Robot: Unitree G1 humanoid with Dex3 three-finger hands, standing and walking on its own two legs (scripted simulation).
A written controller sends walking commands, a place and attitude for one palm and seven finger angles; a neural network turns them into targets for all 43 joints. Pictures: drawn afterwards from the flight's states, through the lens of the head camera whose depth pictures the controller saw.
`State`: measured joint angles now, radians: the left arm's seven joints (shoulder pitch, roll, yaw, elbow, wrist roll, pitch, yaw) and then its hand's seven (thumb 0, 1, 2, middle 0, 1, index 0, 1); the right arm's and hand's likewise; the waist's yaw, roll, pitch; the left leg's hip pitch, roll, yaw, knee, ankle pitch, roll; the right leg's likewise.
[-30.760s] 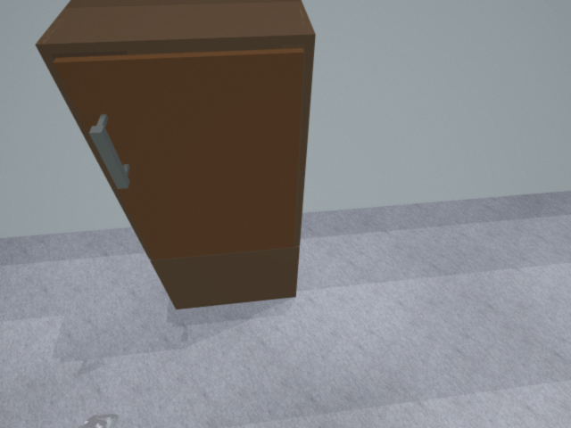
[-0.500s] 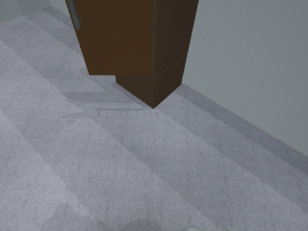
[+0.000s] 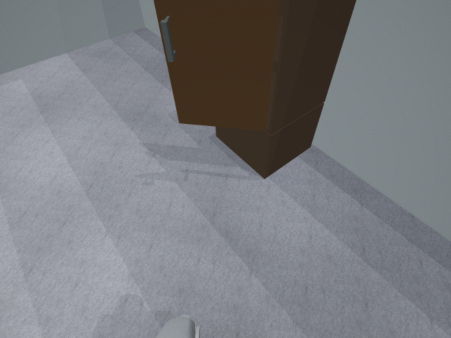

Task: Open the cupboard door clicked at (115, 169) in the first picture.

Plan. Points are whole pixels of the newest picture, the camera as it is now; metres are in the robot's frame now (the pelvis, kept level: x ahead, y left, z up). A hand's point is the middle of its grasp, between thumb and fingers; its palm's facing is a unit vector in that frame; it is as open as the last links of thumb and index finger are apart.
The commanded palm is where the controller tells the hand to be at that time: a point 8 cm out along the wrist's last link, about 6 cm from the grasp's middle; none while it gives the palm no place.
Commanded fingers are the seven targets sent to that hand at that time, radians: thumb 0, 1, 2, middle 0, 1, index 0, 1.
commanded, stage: take the last steps up to it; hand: left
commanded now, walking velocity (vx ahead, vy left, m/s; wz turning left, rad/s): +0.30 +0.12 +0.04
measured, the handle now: (169, 39) +1.03 +0.29 +0.02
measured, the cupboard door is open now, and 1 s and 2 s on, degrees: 43 43 43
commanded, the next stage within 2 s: come to a stop and stand still in 1.06 s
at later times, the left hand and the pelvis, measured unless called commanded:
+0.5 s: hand (121, 274) +0.26 +0.27 -0.17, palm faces +0.00 -0.98 -0.19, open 7.4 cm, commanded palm none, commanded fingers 0.00 0.90 0.90 -0.20 -0.30 -0.20 -0.30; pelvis +0.15 +0.09 -0.01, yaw -1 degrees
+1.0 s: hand (132, 247) +0.33 +0.28 -0.18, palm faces +0.05 -0.98 -0.19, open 7.2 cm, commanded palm none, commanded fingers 0.00 0.90 0.90 -0.20 -0.30 -0.20 -0.30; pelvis +0.34 +0.09 -0.01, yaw -1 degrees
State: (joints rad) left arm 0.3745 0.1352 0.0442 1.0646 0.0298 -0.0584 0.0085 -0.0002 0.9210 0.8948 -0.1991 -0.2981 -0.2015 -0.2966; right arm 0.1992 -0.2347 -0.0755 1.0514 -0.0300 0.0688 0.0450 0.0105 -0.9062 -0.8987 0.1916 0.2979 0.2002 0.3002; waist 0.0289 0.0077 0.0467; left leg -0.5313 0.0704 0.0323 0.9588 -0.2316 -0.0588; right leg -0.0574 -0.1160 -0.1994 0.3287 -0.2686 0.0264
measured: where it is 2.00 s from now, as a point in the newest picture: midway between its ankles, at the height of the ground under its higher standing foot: (214, 282)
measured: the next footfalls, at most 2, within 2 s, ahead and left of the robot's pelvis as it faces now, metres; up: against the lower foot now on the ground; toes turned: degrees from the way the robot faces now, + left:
left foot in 0.16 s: +0.14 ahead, +0.18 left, +0.00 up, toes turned +8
right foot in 0.64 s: +0.32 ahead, -0.03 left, +0.00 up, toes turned -10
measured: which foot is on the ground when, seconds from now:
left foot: up 0.00-0.14, down 0.16-0.66, up 0.68-1.00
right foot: down 0.00-0.16, up 0.18-0.62, down 0.64-1.00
